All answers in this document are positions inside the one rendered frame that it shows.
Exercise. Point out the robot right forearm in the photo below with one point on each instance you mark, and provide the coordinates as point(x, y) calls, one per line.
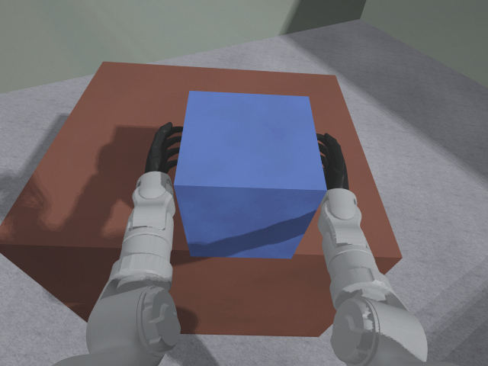
point(348, 257)

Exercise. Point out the robot right upper arm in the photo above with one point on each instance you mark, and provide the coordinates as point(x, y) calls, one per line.
point(366, 332)

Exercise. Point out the pedestal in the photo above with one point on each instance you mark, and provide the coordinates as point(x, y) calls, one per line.
point(67, 226)

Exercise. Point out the carton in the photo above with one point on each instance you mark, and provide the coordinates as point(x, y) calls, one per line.
point(249, 176)

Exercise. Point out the robot left forearm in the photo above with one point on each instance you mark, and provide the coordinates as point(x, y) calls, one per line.
point(146, 248)

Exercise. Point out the robot left upper arm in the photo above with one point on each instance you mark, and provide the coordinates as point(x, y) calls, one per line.
point(134, 328)

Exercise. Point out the robot left hand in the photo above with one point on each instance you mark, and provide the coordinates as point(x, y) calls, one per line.
point(158, 154)

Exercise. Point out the robot right hand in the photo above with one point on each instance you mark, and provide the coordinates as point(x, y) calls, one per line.
point(335, 170)

